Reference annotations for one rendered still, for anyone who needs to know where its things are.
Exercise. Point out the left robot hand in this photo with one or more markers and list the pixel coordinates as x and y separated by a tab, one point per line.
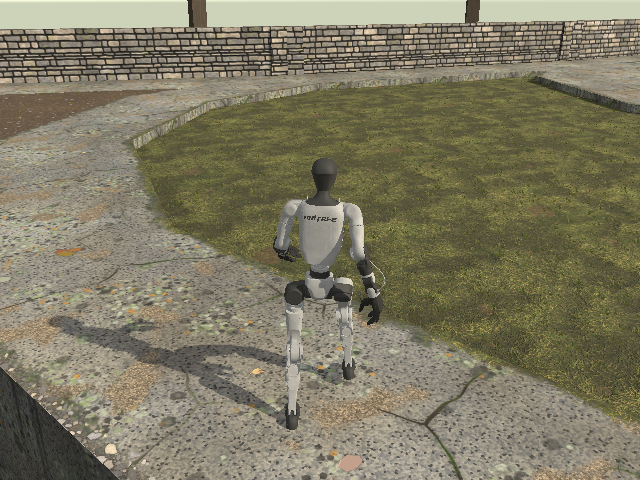
293	252

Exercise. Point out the robot torso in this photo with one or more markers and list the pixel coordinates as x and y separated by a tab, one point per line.
320	240

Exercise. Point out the robot right forearm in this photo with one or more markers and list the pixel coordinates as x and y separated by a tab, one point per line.
367	275

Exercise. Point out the robot left forearm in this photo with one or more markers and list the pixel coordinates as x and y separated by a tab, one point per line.
280	252

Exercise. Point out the left robot upper arm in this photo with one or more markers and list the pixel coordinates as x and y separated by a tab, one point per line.
290	210

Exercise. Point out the right robot hand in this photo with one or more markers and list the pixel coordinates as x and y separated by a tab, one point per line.
377	305

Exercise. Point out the right robot foot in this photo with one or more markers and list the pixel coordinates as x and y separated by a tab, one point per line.
348	372

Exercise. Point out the right robot upper arm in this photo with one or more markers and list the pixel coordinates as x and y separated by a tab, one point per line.
356	228

